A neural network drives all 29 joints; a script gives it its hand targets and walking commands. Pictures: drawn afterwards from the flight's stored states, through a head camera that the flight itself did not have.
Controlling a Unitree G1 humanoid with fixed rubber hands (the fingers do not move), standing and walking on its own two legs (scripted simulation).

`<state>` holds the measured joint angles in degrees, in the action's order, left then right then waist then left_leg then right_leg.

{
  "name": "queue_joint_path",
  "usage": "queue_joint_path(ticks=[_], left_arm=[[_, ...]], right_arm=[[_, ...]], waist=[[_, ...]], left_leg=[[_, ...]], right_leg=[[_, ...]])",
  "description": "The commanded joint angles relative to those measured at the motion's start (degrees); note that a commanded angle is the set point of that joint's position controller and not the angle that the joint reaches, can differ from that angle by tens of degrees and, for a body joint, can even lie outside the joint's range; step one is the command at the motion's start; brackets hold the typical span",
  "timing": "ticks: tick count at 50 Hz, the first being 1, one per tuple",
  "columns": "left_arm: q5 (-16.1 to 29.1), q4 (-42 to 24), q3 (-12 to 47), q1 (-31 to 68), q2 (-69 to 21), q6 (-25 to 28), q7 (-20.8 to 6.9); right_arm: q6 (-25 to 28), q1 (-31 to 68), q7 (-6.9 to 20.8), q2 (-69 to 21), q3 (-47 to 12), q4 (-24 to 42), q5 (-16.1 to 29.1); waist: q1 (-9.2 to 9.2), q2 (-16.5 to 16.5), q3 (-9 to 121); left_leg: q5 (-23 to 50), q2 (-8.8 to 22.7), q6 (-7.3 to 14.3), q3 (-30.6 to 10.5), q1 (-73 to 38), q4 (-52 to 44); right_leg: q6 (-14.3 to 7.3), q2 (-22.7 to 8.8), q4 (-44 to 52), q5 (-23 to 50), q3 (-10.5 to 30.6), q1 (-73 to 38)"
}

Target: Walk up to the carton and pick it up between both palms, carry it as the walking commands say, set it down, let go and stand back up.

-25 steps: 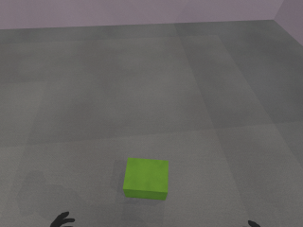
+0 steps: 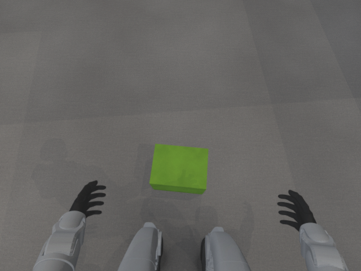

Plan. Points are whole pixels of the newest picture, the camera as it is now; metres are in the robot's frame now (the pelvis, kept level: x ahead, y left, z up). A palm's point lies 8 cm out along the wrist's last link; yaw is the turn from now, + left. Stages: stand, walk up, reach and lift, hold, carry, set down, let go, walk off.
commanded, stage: reach and lift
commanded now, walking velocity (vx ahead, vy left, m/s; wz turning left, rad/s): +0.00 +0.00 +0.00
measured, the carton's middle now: (179, 170) +0.45 +0.02 -0.63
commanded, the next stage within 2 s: none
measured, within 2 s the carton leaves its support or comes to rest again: neither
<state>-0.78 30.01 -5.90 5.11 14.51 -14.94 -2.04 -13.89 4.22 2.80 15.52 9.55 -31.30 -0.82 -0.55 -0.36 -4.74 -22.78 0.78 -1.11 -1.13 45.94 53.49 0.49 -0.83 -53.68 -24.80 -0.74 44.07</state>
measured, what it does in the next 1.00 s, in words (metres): lowers itself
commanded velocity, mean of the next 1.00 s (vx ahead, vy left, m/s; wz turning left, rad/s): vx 0.00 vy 0.00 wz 0.00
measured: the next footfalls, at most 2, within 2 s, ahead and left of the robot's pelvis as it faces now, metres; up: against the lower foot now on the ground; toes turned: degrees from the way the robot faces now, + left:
none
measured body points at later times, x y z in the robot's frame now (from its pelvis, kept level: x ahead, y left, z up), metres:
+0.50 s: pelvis -0.07 +0.00 -0.05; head +0.20 +0.00 +0.32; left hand +0.38 +0.23 -0.16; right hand +0.36 -0.25 -0.15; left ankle +0.03 +0.13 -0.68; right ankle +0.01 -0.13 -0.68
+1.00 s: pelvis -0.07 +0.01 -0.07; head +0.31 +0.00 +0.15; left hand +0.49 +0.20 -0.24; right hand +0.47 -0.23 -0.22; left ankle +0.03 +0.13 -0.68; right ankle +0.01 -0.13 -0.68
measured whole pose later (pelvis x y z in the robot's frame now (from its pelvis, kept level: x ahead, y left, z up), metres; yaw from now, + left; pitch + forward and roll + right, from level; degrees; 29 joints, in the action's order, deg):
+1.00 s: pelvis -0.07 +0.01 -0.07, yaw -2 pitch +31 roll -1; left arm 7.7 34.5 -12.9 75.4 23.5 -21.2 3.9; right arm -19.3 73.6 -2.3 23.9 14.9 -33.9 9.3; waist -1.3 0.0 -30.1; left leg -19.5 -0.6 -1.1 -3.0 80.2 68.6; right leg 1.9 1.2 -68.4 -20.7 1.9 78.6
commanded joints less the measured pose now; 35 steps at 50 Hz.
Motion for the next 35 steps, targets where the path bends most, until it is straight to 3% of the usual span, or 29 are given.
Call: queue_joint_path(ticks=[1, 2, 3, 5, 7, 8, 10, 11, 13, 14, 15, 16, 17, 18, 19, 20, 21, 22, 23, 26, 27, 28, 29, 30, 31, 32, 33, 34, 35], left_arm=[[0.9, -3.0, -3.1, 9.1, 9.7, 1.1, 0.4], [0.9, -5.4, -3.9, 12.4, 10.9, 1.8, 0.7], [0.5, -6.7, -4.6, 16.3, 13.7, 2.3, 0.6], [0.3, -1.7, -5.2, 15.8, 11.1, 1.7, 0.0], [0.6, -1.4, -5.3, 24.4, 13.2, 1.5, 0.5], [0.3, -0.1, -6.8, 26.8, 13.5, 1.7, 0.0], [0.4, -0.1, -6.3, 30.2, 12.6, 0.0, 0.4], [0.5, 2.2, -7.2, 28.5, 11.8, -0.2, 0.7], [-0.4, 0.2, -9.2, 40.7, 16.1, 0.2, 0.2], [1.2, 1.0, -7.9, 41.8, 14.9, -0.7, 0.7], [0.8, -0.5, -10.0, 44.7, 16.6, -0.9, 0.7], [1.4, 1.2, -8.1, 43.5, 14.6, -1.4, 0.4], [1.5, 2.7, -8.2, 46.3, 14.9, -1.4, 0.8], [1.2, 2.7, -9.5, 51.4, 16.9, -1.1, 0.4], [0.9, 0.9, -9.6, 50.8, 17.8, -1.3, 0.6], [1.4, 4.7, -9.7, 48.8, 17.0, -1.7, 1.0], [2.3, 3.5, -10.5, 55.2, 18.4, -1.0, 0.8], [2.4, 5.1, -11.2, 56.5, 19.2, -1.1, 0.6], [3.3, 3.0, -11.7, 59.7, 19.5, -0.7, 0.4], [5.0, 2.7, -8.1, 66.1, 19.7, -0.9, 0.4], [6.0, 3.7, -7.7, 69.1, 18.8, -1.2, 0.3], [4.3, 7.9, -9.1, 67.7, 20.9, -1.7, 0.5], [6.0, 8.4, -8.4, 74.4, 20.8, -1.4, 0.3], [6.8, 4.2, -7.6, 74.2, 20.0, -1.2, 0.3], [5.6, 4.9, -9.0, 75.4, 19.8, -0.6, 0.7], [6.0, 6.5, -8.9, 78.3, 21.1, -0.4, 1.4], [5.9, 6.7, -8.7, 77.9, 22.3, -0.4, 1.7], [7.2, 5.5, -7.8, 81.1, 19.9, -0.6, 1.7], [7.4, 5.2, -8.1, 84.7, 22.2, -0.7, 1.6]], right_arm=[[1.1, 8.3, -1.2, 9.7, 3.1, 7.0, 0.3], [1.5, 10.9, -1.4, 10.0, 2.5, 8.0, 0.7], [1.7, 12.6, -1.7, 10.8, 3.1, 10.7, 0.8], [1.2, 12.8, -2.0, 9.5, 3.0, 7.7, 1.5], [0.9, 19.5, -2.0, 9.2, 3.2, 5.8, 2.6], [0.9, 22.8, -2.1, 9.5, 2.8, 5.6, 3.0], [-0.4, 25.2, -2.3, 10.5, 4.3, 4.9, 3.4], [-1.0, 27.5, -2.0, 11.4, 3.7, 4.4, 2.9], [-0.9, 38.2, -2.7, 11.2, 3.3, 7.9, 4.3], [-1.1, 39.4, -2.8, 13.7, 5.5, 6.4, 3.5], [-2.2, 42.4, -3.1, 12.1, 3.7, 4.8, 4.6], [-2.3, 41.7, -2.6, 11.6, 3.5, 4.3, 4.7], [-2.5, 43.5, -2.9, 12.4, 3.8, 1.7, 4.8], [-2.3, 47.8, -3.2, 14.0, 6.2, 1.5, 4.4], [-2.6, 48.0, -3.2, 12.8, 4.3, 1.7, 6.4], [-2.5, 48.0, -3.3, 12.7, 3.8, -0.1, 5.9], [-2.1, 55.7, -3.2, 13.5, 4.5, 0.9, 6.3], [-2.7, 55.1, -3.4, 12.9, 4.1, -2.8, 5.8], [-2.3, 59.5, -4.0, 13.5, 4.9, -0.3, 6.2], [-2.0, 65.5, -4.3, 16.0, 6.6, -1.2, 7.0], [-2.2, 66.2, -4.4, 13.5, 4.6, -3.9, 7.3], [-2.7, 67.2, -4.4, 15.3, 5.1, -5.4, 7.5], [-2.3, 74.3, -4.4, 16.0, 6.4, -4.5, 7.4], [-2.3, 72.6, -4.7, 17.0, 5.8, -2.9, 7.5], [-1.1, 77.5, -4.6, 17.3, 7.6, 1.1, 8.1], [-0.8, 77.7, -4.8, 17.9, 8.6, -3.0, 7.0], [-1.1, 77.7, -4.7, 16.7, 7.3, -2.7, 8.0], [-1.2, 78.2, -4.7, 17.3, 7.5, -4.0, 7.4], [-1.5, 81.6, -5.2, 18.6, 7.9, -3.3, 7.1]], waist=[[-1.0, 4.9, 38.0], [0.06, 2.2, 39.6], [0.0, 2.9, 42.5], [-1.47, 1.3, 40.7], [-1.57, 1.1, 39.4], [-0.39, -1.1, 37.8], [-2.22, -2.1, 42.5], [-0.11, -0.5, 43.6], [0.77, -0.1, 47.0], [-2.02, 1.0, 49.3], [0.41, 2.0, 49.7], [-0.23, -1.3, 52.5], [-1.13, -0.3, 48.6], [-0.68, -3.3, 52.3], [0.52, -3.5, 58.3], [-0.47, -1.0, 58.2], [0.47, 0.2, 56.4], [0.23, 0.5, 56.3], [-0.87, 3.3, 59.6], [-1.25, -2.4, 69.0], [-1.73, -1.3, 64.6], [0.68, -1.9, 63.8], [-2.77, 1.7, 64.4], [-1.84, -2.4, 68.1], [-0.55, -3.0, 76.5], [-3.47, -1.1, 77.6], [-1.7, -1.5, 80.0], [-2.96, -1.5, 80.7], [-2.58, -1.6, 81.7]], left_leg=[[28.6, -3.3, -1.1, -0.1, -14.5, -1.8], [29.6, -3.6, -0.7, 0.0, -13.4, -1.5], [30.5, -3.9, -0.3, 0.4, -13.4, -0.1], [29.2, -4.0, -0.4, 1.3, -11.7, -0.1], [24.6, -3.6, -0.1, 1.3, -9.1, -0.2], [21.8, -2.9, -0.1, 1.8, -8.6, -0.8], [22.1, -3.7, -0.5, 1.7, -11.2, -0.2], [20.7, -3.3, -0.4, 1.7, -10.8, -0.2], [17.6, -3.5, 0.2, 2.9, -7.3, 0.7], [17.9, -3.2, 0.1, 2.2, -8.0, 0.1], [17.5, -3.8, 0.0, 3.0, -5.2, 0.5], [17.7, -3.7, -0.1, 3.0, -7.2, 0.6], [15.6, -3.5, 0.0, 3.2, -3.9, 0.1], [17.1, -3.7, -0.5, 3.1, -5.4, 1.1], [18.0, -3.5, -0.3, 3.6, -9.1, 1.6], [19.6, -3.7, -0.3, 3.5, -7.4, 1.6], [16.9, -3.5, -0.5, 3.7, -1.4, 2.1], [14.2, -3.6, -0.5, 4.0, -0.8, 2.2], [15.4, -3.5, -0.3, 4.1, 1.2, 2.4], [14.4, -3.2, -0.6, 3.6, -4.7, 3.1], [12.4, -2.8, -0.1, 3.6, -3.2, 1.5], [11.2, -3.4, -0.1, 4.4, -2.5, 2.6], [9.5, -2.9, 0.4, 3.3, 0.5, 3.2], [13.3, -2.8, -0.2, 3.7, -2.9, 2.9], [18.6, -2.8, -0.5, 3.4, -6.5, 5.0], [17.3, -3.2, -0.2, 2.9, -5.3, 5.0], [18.0, -3.1, 0.1, 3.5, -7.7, 5.7], [18.5, -3.6, -0.5, 4.4, -7.1, 5.5], [16.4, -3.8, -0.2, 4.4, -6.2, 6.0]], right_leg=[[1.1, 3.2, 0.6, 37.5, -0.9, -13.1], [1.3, 3.2, 0.4, 36.8, -1.3, -12.0], [1.4, 2.9, 0.2, 39.1, 0.1, -13.0], [1.5, 2.7, 0.8, 38.9, -0.1, -11.3], [1.9, 2.8, 0.8, 30.6, -1.1, -6.6], [1.9, 2.9, 2.2, 25.8, -0.3, -4.0], [1.5, 3.2, 2.2, 24.7, -0.9, -4.2], [1.7, 3.4, 1.8, 21.9, -1.4, -4.5], [2.7, 2.8, 0.8, 20.2, -0.9, -3.6], [2.3, 3.2, 0.8, 21.8, -1.5, -3.3], [3.0, 3.0, 0.4, 20.4, -0.6, -4.2], [2.5, 3.3, 0.6, 20.1, -1.3, -3.8], [2.3, 3.1, 0.5, 18.6, -1.4, -0.9], [2.5, 3.2, -0.9, 19.5, -1.3, 0.7], [2.5, 3.3, -0.3, 19.7, -1.3, -0.7], [2.7, 3.6, -0.4, 20.6, -2.3, -1.2], [3.0, 3.1, -0.6, 18.2, -1.0, 1.0], [3.0, 2.8, -1.2, 16.2, -1.3, 0.6], [3.0, 3.1, -1.2, 18.7, -0.8, -1.2], [2.3, 3.3, -2.7, 16.3, -2.3, 0.7], [2.6, 3.2, -1.0, 13.6, -2.4, 4.3], [2.5, 3.1, -0.7, 11.0, -1.7, 3.7], [2.2, 3.1, -1.8, 10.9, -2.8, 6.2], [1.5, 3.3, -1.9, 14.7, -2.0, 5.0], [1.9, 3.7, -3.5, 18.9, -2.5, 5.7], [2.1, 3.9, -4.5, 18.1, -3.5, 4.9], [2.1, 4.1, -4.8, 17.8, -2.9, 5.0], [1.7, 4.3, -4.1, 18.4, -3.6, 5.3], [1.9, 4.1, -4.6, 17.0, -3.1, 3.8]])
